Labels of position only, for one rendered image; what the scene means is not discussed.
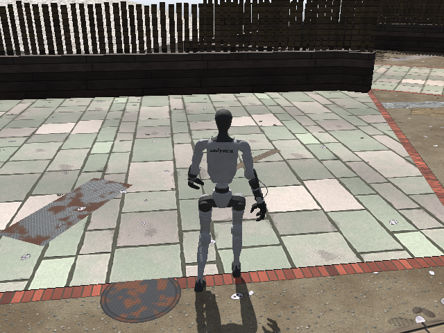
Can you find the robot left forearm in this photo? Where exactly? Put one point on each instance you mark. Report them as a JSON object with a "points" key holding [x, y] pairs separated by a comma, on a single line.
{"points": [[191, 177]]}

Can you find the robot right upper arm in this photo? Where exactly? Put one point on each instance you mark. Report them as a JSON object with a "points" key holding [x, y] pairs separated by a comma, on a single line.
{"points": [[244, 147]]}

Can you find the robot torso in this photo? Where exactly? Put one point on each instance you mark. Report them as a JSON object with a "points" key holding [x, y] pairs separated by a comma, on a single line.
{"points": [[222, 167]]}

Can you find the robot left upper arm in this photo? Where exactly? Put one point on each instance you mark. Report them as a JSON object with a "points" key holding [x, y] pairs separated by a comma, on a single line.
{"points": [[200, 146]]}

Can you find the robot right forearm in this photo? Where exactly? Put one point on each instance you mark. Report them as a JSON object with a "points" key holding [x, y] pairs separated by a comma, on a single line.
{"points": [[254, 183]]}

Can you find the robot right shin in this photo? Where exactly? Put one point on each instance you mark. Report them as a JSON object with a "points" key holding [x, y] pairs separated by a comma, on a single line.
{"points": [[236, 246]]}

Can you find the right robot hand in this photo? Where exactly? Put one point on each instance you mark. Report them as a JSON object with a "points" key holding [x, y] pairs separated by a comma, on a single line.
{"points": [[262, 211]]}

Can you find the left robot hand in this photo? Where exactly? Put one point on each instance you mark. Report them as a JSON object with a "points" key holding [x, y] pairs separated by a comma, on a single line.
{"points": [[198, 181]]}

